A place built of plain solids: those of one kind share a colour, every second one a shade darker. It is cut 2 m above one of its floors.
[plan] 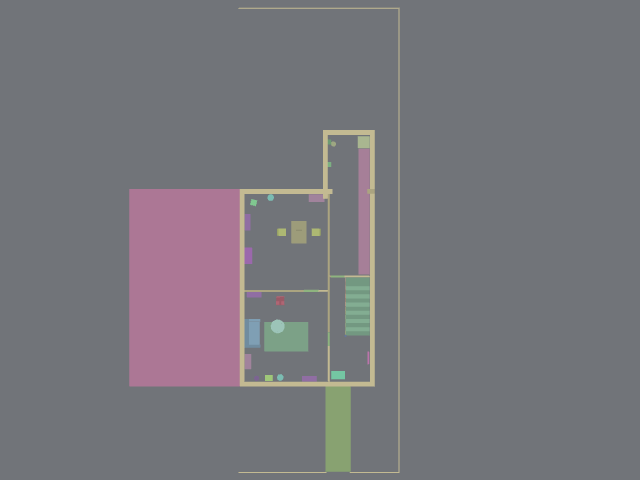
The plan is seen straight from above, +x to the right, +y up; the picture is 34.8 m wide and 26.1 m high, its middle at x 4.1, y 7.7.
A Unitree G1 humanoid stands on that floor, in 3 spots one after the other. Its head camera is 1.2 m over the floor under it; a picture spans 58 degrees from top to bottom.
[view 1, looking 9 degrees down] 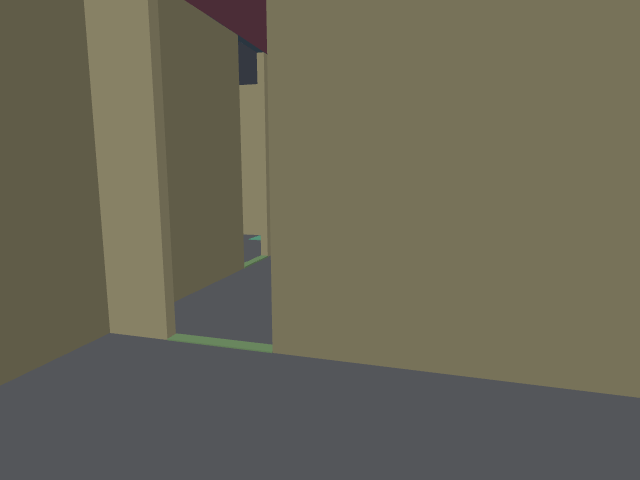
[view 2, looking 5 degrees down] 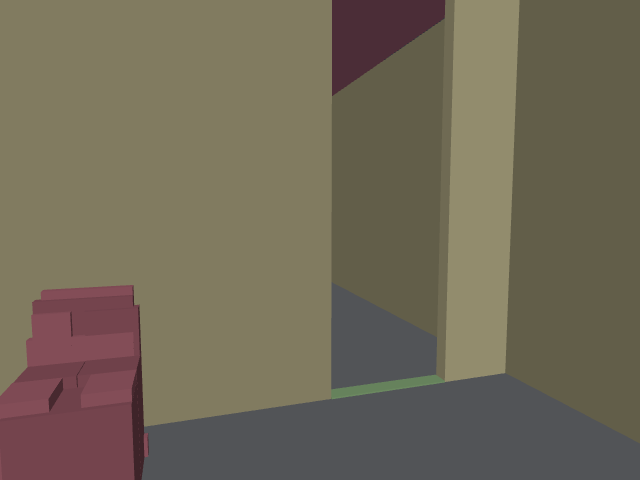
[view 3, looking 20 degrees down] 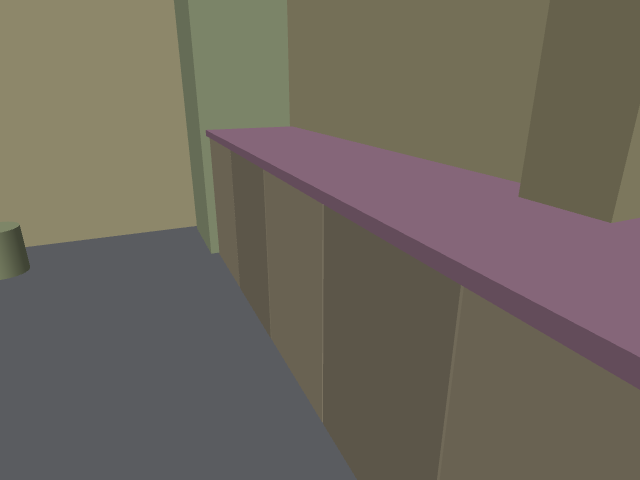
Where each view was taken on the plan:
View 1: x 2.15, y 7.53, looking -74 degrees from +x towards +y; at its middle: wall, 2.69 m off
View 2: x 2.35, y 2.45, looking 72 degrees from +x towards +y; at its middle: wall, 2.56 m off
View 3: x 5.68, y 9.62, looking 66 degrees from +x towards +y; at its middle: kitchen_unit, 1.40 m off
